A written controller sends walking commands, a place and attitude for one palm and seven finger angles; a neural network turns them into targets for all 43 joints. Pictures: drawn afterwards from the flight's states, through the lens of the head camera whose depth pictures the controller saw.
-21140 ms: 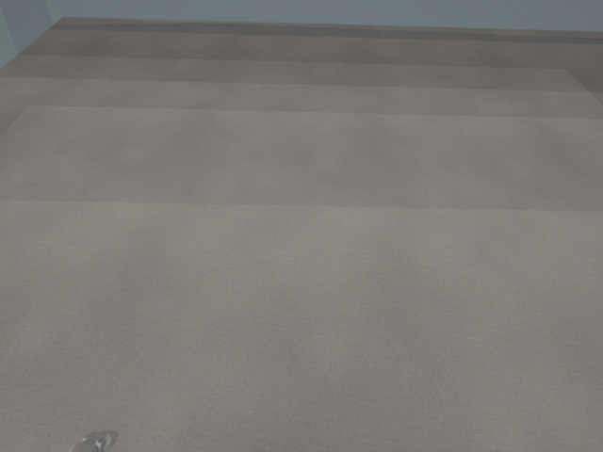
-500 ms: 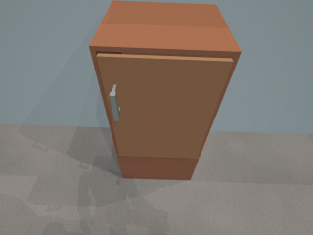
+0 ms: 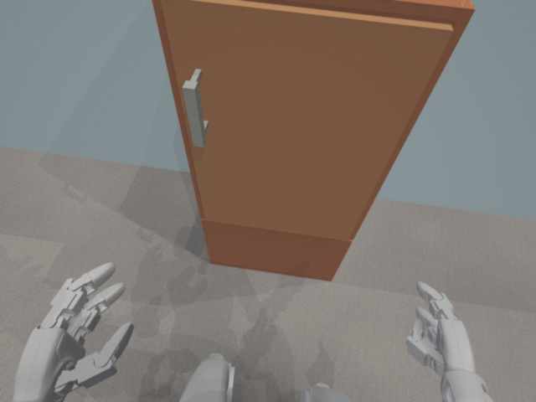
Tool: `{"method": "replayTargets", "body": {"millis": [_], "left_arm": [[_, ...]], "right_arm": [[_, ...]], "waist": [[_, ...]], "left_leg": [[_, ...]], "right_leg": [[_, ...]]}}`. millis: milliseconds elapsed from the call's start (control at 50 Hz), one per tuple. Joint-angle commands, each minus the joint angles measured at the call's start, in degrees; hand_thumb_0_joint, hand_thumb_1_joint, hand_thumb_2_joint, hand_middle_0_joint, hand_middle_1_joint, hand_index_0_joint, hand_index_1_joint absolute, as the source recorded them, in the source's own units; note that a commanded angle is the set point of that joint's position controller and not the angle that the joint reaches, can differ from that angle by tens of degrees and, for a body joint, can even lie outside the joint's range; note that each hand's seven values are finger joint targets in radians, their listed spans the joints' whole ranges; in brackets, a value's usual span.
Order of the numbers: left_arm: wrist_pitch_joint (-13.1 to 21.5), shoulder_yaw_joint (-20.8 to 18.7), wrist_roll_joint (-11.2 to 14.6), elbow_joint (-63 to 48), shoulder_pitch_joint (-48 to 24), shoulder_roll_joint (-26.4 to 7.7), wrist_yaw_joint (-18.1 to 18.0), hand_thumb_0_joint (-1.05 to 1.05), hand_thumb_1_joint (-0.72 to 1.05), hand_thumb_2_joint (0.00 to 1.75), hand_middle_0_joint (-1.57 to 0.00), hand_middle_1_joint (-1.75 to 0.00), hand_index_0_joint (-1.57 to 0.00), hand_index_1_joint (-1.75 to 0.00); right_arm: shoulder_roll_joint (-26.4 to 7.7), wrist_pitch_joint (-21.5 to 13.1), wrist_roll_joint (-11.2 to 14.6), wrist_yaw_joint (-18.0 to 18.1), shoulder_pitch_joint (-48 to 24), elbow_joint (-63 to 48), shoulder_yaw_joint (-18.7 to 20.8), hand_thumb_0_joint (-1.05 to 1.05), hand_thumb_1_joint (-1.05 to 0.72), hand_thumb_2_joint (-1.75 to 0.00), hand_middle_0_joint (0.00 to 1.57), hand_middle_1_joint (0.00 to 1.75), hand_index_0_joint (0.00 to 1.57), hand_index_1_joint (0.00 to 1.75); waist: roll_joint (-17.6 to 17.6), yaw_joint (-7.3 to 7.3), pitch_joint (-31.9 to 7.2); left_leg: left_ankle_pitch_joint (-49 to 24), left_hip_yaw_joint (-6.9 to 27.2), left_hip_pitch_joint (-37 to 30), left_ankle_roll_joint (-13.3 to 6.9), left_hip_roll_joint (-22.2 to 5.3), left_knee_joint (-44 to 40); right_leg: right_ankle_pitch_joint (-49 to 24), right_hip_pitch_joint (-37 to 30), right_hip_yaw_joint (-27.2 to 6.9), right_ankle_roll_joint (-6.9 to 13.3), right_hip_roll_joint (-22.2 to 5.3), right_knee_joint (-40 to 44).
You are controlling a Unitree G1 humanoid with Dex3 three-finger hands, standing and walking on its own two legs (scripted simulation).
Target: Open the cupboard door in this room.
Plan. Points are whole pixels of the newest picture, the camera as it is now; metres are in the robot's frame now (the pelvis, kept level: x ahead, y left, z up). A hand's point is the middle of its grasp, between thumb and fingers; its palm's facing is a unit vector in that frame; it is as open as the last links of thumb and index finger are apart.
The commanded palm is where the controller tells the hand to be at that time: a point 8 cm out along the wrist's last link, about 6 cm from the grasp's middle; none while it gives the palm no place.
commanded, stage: raise the hand with hooked fingers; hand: left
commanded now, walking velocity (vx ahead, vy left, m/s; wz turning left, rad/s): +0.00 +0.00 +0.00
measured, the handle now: (198, 109) +0.56 +0.20 +0.09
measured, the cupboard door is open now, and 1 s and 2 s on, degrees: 0 0 0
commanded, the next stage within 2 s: move the hooked fingers beside the handle in 1.60 s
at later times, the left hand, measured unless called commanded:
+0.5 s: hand (87, 293) +0.23 +0.26 +0.06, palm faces -0.02 -1.00 -0.05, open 12.1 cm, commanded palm +0.21 +0.31 +0.08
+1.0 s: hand (47, 244) +0.27 +0.32 +0.09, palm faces +0.00 -1.00 -0.04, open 13.9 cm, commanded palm +0.25 +0.37 +0.10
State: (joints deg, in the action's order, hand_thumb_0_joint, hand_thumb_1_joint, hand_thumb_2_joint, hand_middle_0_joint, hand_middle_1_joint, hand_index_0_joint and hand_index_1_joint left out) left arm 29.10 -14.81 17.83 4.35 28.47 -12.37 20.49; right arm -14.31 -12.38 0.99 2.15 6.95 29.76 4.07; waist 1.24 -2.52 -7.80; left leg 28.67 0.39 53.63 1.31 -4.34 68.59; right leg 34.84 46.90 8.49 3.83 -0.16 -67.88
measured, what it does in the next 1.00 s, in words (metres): shifts its weight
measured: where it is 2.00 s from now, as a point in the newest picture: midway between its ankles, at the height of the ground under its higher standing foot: outside the picture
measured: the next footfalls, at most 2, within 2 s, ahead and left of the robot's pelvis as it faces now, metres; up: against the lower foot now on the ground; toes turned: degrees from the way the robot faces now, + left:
none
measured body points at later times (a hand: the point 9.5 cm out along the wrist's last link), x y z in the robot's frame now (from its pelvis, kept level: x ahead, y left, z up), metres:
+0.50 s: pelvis -0.01 +0.03 +0.02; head +0.05 +0.04 +0.47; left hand +0.22 +0.31 +0.07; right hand +0.12 -0.24 -0.06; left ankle +0.05 +0.13 -0.64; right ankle -0.01 -0.08 -0.64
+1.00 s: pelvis +0.00 +0.06 +0.04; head +0.05 +0.08 +0.48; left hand +0.27 +0.37 +0.09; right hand +0.16 -0.18 -0.03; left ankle +0.05 +0.13 -0.64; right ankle -0.01 -0.08 -0.64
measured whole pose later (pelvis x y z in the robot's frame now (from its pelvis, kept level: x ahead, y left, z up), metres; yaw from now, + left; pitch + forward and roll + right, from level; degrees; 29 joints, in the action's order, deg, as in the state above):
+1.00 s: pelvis +0.00 +0.06 +0.04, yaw -1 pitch +11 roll -4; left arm 16.7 -22.2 19.8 19.3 2.3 -23.2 27.3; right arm -14.8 -11.3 1.9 3.3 14.7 30.9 -3.2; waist -0.9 -0.1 -5.4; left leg 23.7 -2.0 45.6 -3.3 -2.4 57.7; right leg 26.7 38.1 6.4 -0.6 -1.3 -53.7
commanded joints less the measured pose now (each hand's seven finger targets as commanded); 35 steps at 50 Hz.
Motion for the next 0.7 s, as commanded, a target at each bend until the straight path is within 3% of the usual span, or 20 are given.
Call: {"method": "replayTargets", "body": {"millis": [0,40,80,140,180,240,320,360,460,560,680], "left_arm": [[5.63,-2.06,1.68,-15.07,-14.74,-10.40,3.61,0.00,0.29,0.64,-0.24,-0.69,-0.24,-0.69],[2.32,-3.83,3.27,-9.36,-14.17,-12.01,6.36,0.00,0.25,0.62,-0.25,-0.72,-0.25,-0.72],[-1.24,-6.36,4.31,-7.62,-12.57,-13.51,7.74,0.00,0.20,0.60,-0.25,-0.75,-0.25,-0.75],[-5.57,-11.15,5.71,-5.22,-10.45,-16.57,7.25,0.00,0.13,0.57,-0.25,-0.80,-0.25,-0.80],[-5.83,-11.70,5.92,-5.68,-10.03,-15.68,5.75,0.00,0.08,0.55,-0.26,-0.82,-0.26,-0.82],[-4.37,-11.08,5.62,-4.21,-11.10,-14.63,3.82,0.00,0.01,0.52,-0.26,-0.87,-0.26,-0.87],[-1.71,-8.61,4.46,-1.83,-14.90,-14.16,3.41,0.00,-0.08,0.48,-0.27,-0.93,-0.27,-0.93],[-0.59,-8.63,4.23,-4.03,-17.14,-15.97,3.83,0.00,-0.13,0.46,-0.27,-0.96,-0.27,-0.96],[-0.76,-9.21,3.91,-5.63,-18.65,-16.99,3.04,0.00,-0.24,0.41,-0.28,-1.03,-0.28,-1.03],[-2.43,-9.05,3.04,-5.82,-20.10,-17.51,1.89,0.00,-0.36,0.36,-0.29,-1.11,-0.29,-1.11],[-5.31,-9.37,2.99,-3.33,-24.44,-18.39,2.72,0.00,-0.50,0.30,-0.30,-1.20,-0.30,-1.20]], "right_arm": [[-6.23,-3.39,0.43,2.15,3.29,-3.28,0.48,0.00,-0.90,-0.90,0.20,0.30,0.20,0.30],[-6.81,-3.73,0.99,2.55,2.71,-3.11,0.03,0.00,-0.90,-0.90,0.20,0.30,0.20,0.30],[-7.06,-3.81,1.51,2.76,2.45,-3.76,-0.02,0.00,-0.90,-0.90,0.20,0.30,0.20,0.30],[-6.72,-3.45,1.63,2.66,1.66,-4.65,-0.26,0.00,-0.90,-0.90,0.20,0.30,0.20,0.30],[-6.03,-3.15,1.49,2.47,2.06,-4.94,-0.35,0.00,-0.90,-0.90,0.20,0.30,0.20,0.30],[-6.13,-3.29,1.23,2.23,2.16,-4.52,-0.34,0.00,-0.90,-0.90,0.20,0.30,0.20,0.30],[-7.37,-3.84,1.31,2.19,4.10,-4.17,-0.42,0.00,-0.90,-0.90,0.20,0.30,0.20,0.30],[-8.05,-4.33,1.35,2.28,4.89,-4.70,-0.53,0.00,-0.90,-0.90,0.20,0.30,0.20,0.30],[-8.94,-4.87,1.37,2.15,6.42,-4.63,-0.63,0.00,-0.90,-0.90,0.20,0.30,0.20,0.30],[-9.45,-4.38,1.26,1.69,6.62,-5.25,-1.09,0.00,-0.90,-0.90,0.20,0.30,0.20,0.30],[-9.98,-3.20,1.28,1.63,7.37,-6.14,-1.69,0.00,-0.90,-0.90,0.20,0.30,0.20,0.30]], "waist": [[-5.11,6.35,-9.93],[-3.79,5.34,-9.52],[-2.25,3.70,-12.96],[-1.12,1.02,-14.70],[0.51,0.77,-14.70],[1.14,1.05,-10.89],[0.83,2.79,-7.19],[-3.30,2.31,-9.42],[-5.20,2.35,-11.41],[-8.95,2.34,-10.26],[-7.91,3.05,-9.44]], "left_leg": [[-14.21,0.72,-7.44,-3.19,2.44,-3.17],[-13.04,1.04,-5.66,-3.28,2.58,-3.21],[-13.30,0.83,-6.00,-3.36,2.88,-4.78],[-15.03,1.17,-6.98,-3.20,3.08,-7.09],[-15.20,0.95,-7.56,-3.11,3.15,-9.09],[-13.75,0.99,-8.11,-2.97,3.06,-10.62],[-8.66,0.64,-8.58,-3.20,3.24,-12.63],[-9.05,0.57,-11.09,-3.36,3.24,-13.60],[-10.70,1.96,-17.24,-3.26,2.98,-17.59],[-10.30,3.21,-20.53,-2.55,2.72,-20.39],[-10.16,4.46,-22.65,-2.07,2.40,-22.20]], "right_leg": [[-20.30,-2.22,-14.02,-4.55,-0.21,15.28],[-17.29,-3.50,-15.33,-5.01,-0.40,16.66],[-17.07,-7.62,-16.14,-5.70,-1.43,18.32],[-18.63,-12.29,-16.07,-6.22,-1.89,19.13],[-19.24,-13.17,-14.81,-6.25,-2.05,19.50],[-15.14,-9.97,-13.25,-5.63,-1.19,19.88],[-3.59,-5.14,-11.71,-4.39,-0.51,21.60],[-3.82,-5.19,-11.12,-3.53,-0.11,20.86],[-10.39,-4.93,-5.97,-2.66,1.41,18.34],[-11.96,-4.36,-3.95,-2.23,1.77,17.85],[-13.24,-4.79,-3.20,-2.25,2.15,18.84]]}}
